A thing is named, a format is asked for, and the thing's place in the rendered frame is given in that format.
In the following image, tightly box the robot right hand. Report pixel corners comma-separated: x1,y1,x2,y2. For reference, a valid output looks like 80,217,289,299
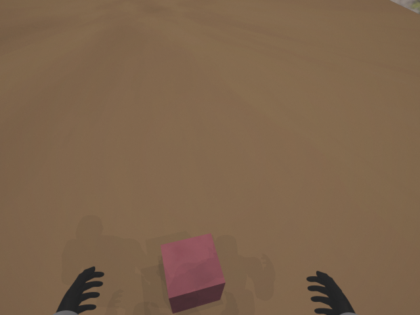
306,271,355,315

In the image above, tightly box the robot left hand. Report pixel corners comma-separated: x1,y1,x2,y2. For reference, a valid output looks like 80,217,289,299
56,266,104,314

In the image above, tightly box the carton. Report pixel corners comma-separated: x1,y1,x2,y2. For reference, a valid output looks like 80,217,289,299
161,233,226,314

